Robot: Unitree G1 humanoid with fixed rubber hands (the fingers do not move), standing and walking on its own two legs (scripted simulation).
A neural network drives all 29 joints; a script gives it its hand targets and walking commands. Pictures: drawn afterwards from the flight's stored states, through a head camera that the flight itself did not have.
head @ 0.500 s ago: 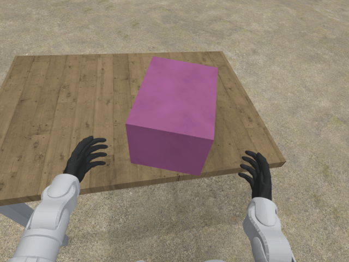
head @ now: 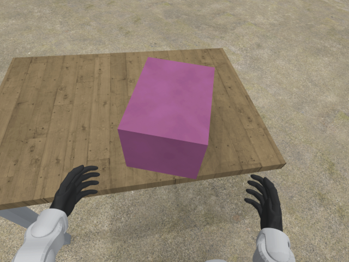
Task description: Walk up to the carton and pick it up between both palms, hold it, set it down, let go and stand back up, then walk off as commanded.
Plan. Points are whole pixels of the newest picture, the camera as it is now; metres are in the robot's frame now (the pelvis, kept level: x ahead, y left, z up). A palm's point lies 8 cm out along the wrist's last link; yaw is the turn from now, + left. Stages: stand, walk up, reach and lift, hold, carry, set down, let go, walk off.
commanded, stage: set down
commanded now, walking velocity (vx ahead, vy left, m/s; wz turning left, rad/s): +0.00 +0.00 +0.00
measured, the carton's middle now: (171, 116) +0.48 -0.02 +0.00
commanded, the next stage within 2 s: let go in 1.76 s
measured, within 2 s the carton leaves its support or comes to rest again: neither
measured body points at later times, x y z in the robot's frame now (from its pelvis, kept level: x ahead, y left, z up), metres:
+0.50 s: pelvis +0.01 +0.00 +0.00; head +0.05 +0.03 +0.45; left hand +0.27 +0.23 +0.00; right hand +0.19 -0.19 +0.00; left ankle +0.03 +0.08 -0.74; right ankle +0.04 -0.16 -0.74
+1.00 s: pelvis +0.02 -0.01 +0.00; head +0.06 +0.01 +0.45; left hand +0.25 +0.23 -0.02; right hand +0.18 -0.21 -0.02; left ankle +0.03 +0.08 -0.74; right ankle +0.04 -0.16 -0.74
